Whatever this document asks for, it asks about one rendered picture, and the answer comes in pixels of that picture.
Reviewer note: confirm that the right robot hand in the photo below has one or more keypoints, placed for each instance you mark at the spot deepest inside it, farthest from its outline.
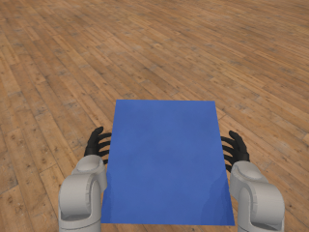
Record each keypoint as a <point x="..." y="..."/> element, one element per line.
<point x="238" y="152"/>

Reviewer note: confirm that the robot left forearm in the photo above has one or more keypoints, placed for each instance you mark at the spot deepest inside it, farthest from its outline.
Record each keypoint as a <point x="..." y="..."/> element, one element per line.
<point x="79" y="197"/>

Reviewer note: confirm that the carton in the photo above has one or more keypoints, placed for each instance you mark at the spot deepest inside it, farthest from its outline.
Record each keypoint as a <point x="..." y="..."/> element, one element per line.
<point x="166" y="165"/>

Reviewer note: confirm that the left robot hand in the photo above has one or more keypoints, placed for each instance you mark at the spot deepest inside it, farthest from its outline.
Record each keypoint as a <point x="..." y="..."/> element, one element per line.
<point x="93" y="145"/>

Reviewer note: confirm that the robot right forearm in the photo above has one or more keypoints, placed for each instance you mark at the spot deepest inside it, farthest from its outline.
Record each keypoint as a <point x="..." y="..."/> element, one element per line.
<point x="261" y="206"/>

